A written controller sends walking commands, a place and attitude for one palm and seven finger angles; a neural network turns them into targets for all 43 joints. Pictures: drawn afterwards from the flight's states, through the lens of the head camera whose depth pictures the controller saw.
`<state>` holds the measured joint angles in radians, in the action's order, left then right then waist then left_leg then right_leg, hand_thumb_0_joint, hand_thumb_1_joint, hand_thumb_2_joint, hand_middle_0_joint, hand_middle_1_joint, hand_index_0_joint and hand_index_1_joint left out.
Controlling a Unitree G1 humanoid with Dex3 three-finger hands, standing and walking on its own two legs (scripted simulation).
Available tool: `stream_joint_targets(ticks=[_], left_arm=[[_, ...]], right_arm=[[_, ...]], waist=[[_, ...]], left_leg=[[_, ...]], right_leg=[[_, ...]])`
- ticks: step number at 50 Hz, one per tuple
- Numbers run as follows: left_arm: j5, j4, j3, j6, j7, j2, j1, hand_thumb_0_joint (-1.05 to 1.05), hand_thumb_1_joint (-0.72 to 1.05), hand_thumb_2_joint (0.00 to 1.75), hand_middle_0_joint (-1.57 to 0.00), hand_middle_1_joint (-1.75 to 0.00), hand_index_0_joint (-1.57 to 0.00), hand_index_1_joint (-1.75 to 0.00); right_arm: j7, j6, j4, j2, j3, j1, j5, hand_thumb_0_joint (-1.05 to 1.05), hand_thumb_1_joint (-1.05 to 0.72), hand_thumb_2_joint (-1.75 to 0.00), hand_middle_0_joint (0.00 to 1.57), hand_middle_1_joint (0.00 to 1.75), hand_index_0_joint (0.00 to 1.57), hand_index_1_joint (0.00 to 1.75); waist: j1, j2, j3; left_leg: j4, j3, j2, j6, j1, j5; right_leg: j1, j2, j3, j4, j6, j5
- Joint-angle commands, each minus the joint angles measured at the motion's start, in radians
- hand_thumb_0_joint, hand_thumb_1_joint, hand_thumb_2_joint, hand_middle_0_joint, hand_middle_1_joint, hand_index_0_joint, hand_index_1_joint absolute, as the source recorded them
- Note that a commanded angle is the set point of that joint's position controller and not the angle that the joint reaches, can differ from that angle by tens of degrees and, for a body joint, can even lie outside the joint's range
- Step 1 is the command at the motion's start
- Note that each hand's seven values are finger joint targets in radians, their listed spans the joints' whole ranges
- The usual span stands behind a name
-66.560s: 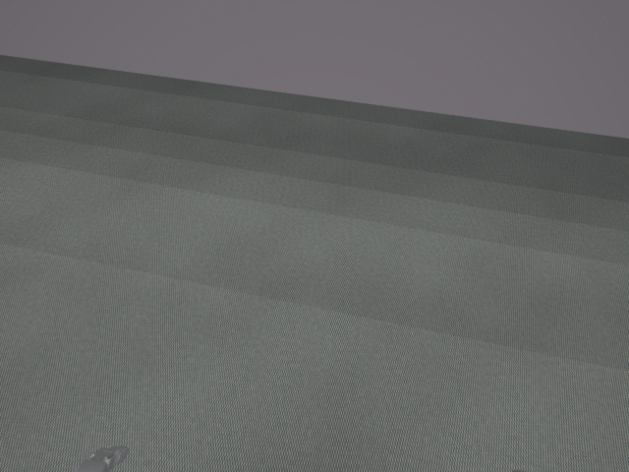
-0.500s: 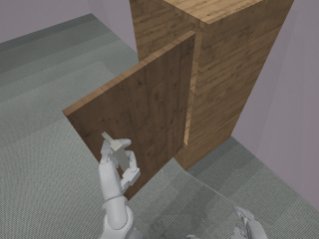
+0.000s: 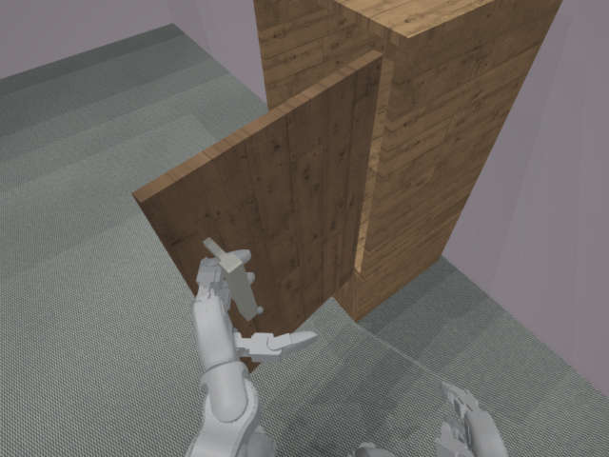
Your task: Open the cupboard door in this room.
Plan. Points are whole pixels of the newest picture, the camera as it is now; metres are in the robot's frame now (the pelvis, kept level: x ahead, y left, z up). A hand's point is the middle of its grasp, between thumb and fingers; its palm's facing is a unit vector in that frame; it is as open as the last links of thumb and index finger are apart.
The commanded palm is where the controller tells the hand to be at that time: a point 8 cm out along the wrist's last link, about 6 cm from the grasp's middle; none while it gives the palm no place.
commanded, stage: open thumb and fingers to let go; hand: left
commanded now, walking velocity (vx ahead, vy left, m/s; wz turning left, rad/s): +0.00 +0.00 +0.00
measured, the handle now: (231, 280) +0.33 +0.11 +0.05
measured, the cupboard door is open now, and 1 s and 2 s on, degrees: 98 100 100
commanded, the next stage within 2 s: slide the hand sideways off the handle in 0.24 s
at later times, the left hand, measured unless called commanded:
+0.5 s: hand (250, 333) +0.27 +0.08 +0.04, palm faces -0.11 -0.99 -0.06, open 15.9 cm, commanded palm +0.25 +0.12 +0.04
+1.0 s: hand (224, 366) +0.23 +0.10 +0.05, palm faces -0.05 -1.00 +0.01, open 16.2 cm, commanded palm +0.20 +0.16 +0.04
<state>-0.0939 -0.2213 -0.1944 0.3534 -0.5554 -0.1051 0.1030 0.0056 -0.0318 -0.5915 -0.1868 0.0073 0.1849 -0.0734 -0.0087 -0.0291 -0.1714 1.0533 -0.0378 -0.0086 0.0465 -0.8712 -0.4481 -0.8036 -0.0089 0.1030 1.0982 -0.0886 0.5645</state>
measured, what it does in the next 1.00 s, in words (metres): shifts its weight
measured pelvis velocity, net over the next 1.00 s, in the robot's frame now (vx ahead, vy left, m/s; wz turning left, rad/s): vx -0.01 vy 0.05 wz -0.04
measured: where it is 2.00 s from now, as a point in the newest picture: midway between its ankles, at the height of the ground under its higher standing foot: outside the picture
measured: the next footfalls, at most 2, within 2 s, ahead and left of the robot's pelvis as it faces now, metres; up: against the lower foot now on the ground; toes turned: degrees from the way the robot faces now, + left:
none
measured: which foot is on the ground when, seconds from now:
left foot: down 0.00-1.00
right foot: down 0.00-1.00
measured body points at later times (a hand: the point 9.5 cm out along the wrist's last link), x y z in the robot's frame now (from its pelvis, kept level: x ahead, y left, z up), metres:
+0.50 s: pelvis -0.01 +0.04 +0.00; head +0.04 +0.03 +0.44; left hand +0.27 +0.13 +0.05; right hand +0.16 -0.18 -0.10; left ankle +0.04 +0.15 -0.66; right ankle -0.01 -0.06 -0.66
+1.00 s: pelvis -0.01 +0.05 -0.01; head +0.04 +0.04 +0.44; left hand +0.22 +0.16 +0.05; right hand +0.17 -0.16 -0.09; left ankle +0.04 +0.15 -0.66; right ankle -0.01 -0.06 -0.66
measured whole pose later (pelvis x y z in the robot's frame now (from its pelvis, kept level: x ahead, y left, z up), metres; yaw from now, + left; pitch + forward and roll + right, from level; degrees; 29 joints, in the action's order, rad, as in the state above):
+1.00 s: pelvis -0.01 +0.05 -0.01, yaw -2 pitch +14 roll -1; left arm -0.03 0.07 -0.28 0.35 -0.17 0.04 0.37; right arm 0.03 0.00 -0.42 -0.19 -0.03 0.24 -0.02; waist 0.01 -0.03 -0.15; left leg 1.14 0.01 0.00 -0.02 -0.89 -0.49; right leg -0.81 0.00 0.06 1.13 -0.02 0.56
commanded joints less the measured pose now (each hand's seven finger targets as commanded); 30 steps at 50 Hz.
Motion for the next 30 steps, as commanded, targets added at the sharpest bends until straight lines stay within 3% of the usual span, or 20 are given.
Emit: stream_joint_targets(ticks=[1,5,11,17,18,19,20,21,22,23,24,26,27,28,30], left_arm=[[-0.005,0.185,0.024,0.053,-0.028,-0.035,-0.217,0.00,-0.50,0.30,-0.23,-0.80,-0.23,-0.80],[-0.018,0.168,-0.006,0.036,-0.041,-0.077,-0.224,0.00,-0.50,0.30,-0.20,-0.60,-0.20,-0.60],[-0.027,0.173,-0.029,0.012,-0.055,-0.105,-0.220,0.00,-0.50,0.30,-0.15,-0.30,-0.15,-0.30],[-0.027,0.173,-0.044,-0.019,-0.066,-0.135,-0.201,0.00,-0.50,0.30,-0.15,-0.30,-0.15,-0.30],[-0.132,0.229,-0.281,0.032,0.146,-0.022,-0.216,0.00,-0.50,0.30,-0.15,-0.30,-0.15,-0.30],[-0.092,0.277,-0.202,0.085,0.262,0.043,-0.230,0.00,-0.50,0.30,-0.15,-0.30,-0.15,-0.30],[-0.074,0.293,-0.188,0.117,0.336,0.083,-0.216,0.00,-0.50,0.30,-0.15,-0.30,-0.15,-0.30],[-0.050,0.314,-0.187,0.136,0.396,0.096,-0.198,0.00,-0.50,0.30,-0.15,-0.30,-0.15,-0.30],[-0.009,0.355,-0.190,0.144,0.445,0.079,-0.175,0.00,-0.50,0.30,-0.15,-0.30,-0.15,-0.30],[0.039,0.348,-0.193,0.139,0.474,0.045,-0.135,0.00,-0.50,0.30,-0.15,-0.30,-0.15,-0.30],[0.090,0.349,-0.182,0.129,0.486,0.024,-0.133,0.00,-0.50,0.30,-0.15,-0.30,-0.15,-0.30],[0.152,0.326,-0.136,0.096,0.465,0.010,-0.111,0.00,-0.50,0.30,-0.15,-0.30,-0.15,-0.30],[0.162,0.313,-0.106,0.082,0.442,0.023,-0.079,0.00,-0.50,0.30,-0.15,-0.30,-0.15,-0.30],[0.156,0.310,-0.090,0.074,0.416,0.030,-0.091,0.00,-0.50,0.30,-0.15,-0.30,-0.15,-0.30],[0.113,0.321,-0.069,0.072,0.363,0.052,-0.094,0.00,-0.50,0.30,-0.15,-0.30,-0.15,-0.30]], right_arm=[[-0.013,-0.042,0.145,-0.074,0.025,-0.065,0.003,0.00,-0.90,-0.90,0.20,0.30,0.20,0.30],[-0.004,-0.043,0.153,-0.079,0.026,-0.058,0.000,0.00,-0.90,-0.90,0.20,0.30,0.20,0.30],[0.005,-0.040,0.159,-0.080,0.025,-0.060,0.000,0.00,-0.90,-0.90,0.20,0.30,0.20,0.30],[0.016,-0.041,0.166,-0.081,0.019,-0.079,0.001,0.00,-0.90,-0.90,0.20,0.30,0.20,0.30],[0.026,-0.032,0.155,-0.128,0.024,0.004,0.015,0.00,-0.90,-0.90,0.20,0.30,0.20,0.30],[0.023,-0.028,0.178,-0.115,0.035,0.008,0.019,0.00,-0.90,-0.90,0.20,0.30,0.20,0.30],[0.019,-0.024,0.190,-0.118,0.036,0.004,0.022,0.00,-0.90,-0.90,0.20,0.30,0.20,0.30],[0.017,-0.025,0.202,-0.117,0.034,0.002,0.028,0.00,-0.90,-0.90,0.20,0.30,0.20,0.30],[0.017,-0.028,0.223,-0.117,0.035,0.002,0.038,0.00,-0.90,-0.90,0.20,0.30,0.20,0.30],[0.016,-0.033,0.243,-0.108,0.029,-0.007,0.049,0.00,-0.90,-0.90,0.20,0.30,0.20,0.30],[0.013,-0.038,0.252,-0.108,0.023,-0.019,0.057,0.00,-0.90,-0.90,0.20,0.30,0.20,0.30],[0.006,-0.040,0.264,-0.114,0.017,-0.031,0.067,0.00,-0.90,-0.90,0.20,0.30,0.20,0.30],[0.005,-0.039,0.272,-0.118,0.014,-0.040,0.068,0.00,-0.90,-0.90,0.20,0.30,0.20,0.30],[0.004,-0.036,0.274,-0.121,0.013,-0.046,0.064,0.00,-0.90,-0.90,0.20,0.30,0.20,0.30],[0.007,-0.031,0.279,-0.121,0.015,-0.038,0.056,0.00,-0.90,-0.90,0.20,0.30,0.20,0.30]], waist=[[-0.020,0.126,-0.226],[-0.015,0.108,-0.247],[-0.006,0.084,-0.255],[0.008,0.062,-0.221],[-0.113,0.096,-0.162],[-0.070,0.074,-0.229],[-0.049,0.047,-0.269],[-0.048,0.031,-0.288],[-0.039,0.000,-0.312],[-0.034,0.004,-0.281],[-0.035,0.000,-0.251],[-0.032,0.057,-0.183],[-0.020,0.093,-0.159],[-0.023,0.104,-0.148],[-0.016,0.110,-0.152]], left_leg=[[-0.045,0.008,0.030,-0.054,0.115,0.125],[-0.062,0.011,0.027,-0.058,0.160,0.155],[-0.079,0.011,0.019,-0.056,0.198,0.196],[-0.092,-0.001,0.014,-0.050,0.201,0.196],[-0.062,-0.003,0.015,-0.072,0.209,0.199],[-0.053,-0.003,0.017,-0.075,0.214,0.219],[-0.050,0.001,0.021,-0.077,0.224,0.236],[-0.049,-0.003,0.020,-0.076,0.236,0.241],[-0.051,-0.003,0.019,-0.074,0.267,0.253],[-0.061,-0.004,0.018,-0.072,0.273,0.228],[-0.073,-0.006,0.017,-0.070,0.269,0.186],[-0.097,-0.015,0.014,-0.066,0.237,0.104],[-0.103,-0.017,0.014,-0.066,0.219,0.086],[-0.103,-0.018,0.014,-0.065,0.207,0.068],[-0.098,-0.022,0.015,-0.063,0.189,0.064]], right_leg=[[0.171,0.067,-0.178,-0.264,0.098,-0.359],[0.138,0.036,-0.111,-0.228,0.080,-0.349],[0.125,0.011,-0.068,-0.205,0.061,-0.346],[0.095,-0.005,-0.040,-0.187,0.047,-0.292],[0.031,0.010,-0.080,-0.185,0.057,-0.362],[0.070,0.015,-0.081,-0.168,0.050,-0.400],[0.102,0.017,-0.095,-0.157,0.047,-0.440],[0.105,0.016,-0.093,-0.148,0.046,-0.442],[0.106,0.013,-0.089,-0.143,0.041,-0.431],[0.091,0.008,-0.076,-0.154,0.043,-0.389],[0.079,0.004,-0.070,-0.170,0.045,-0.334],[0.059,-0.004,-0.054,-0.192,0.050,-0.230],[0.060,-0.007,-0.053,-0.198,0.050,-0.202],[0.044,-0.004,-0.050,-0.192,0.054,-0.180],[0.028,-0.002,-0.047,-0.167,0.053,-0.167]])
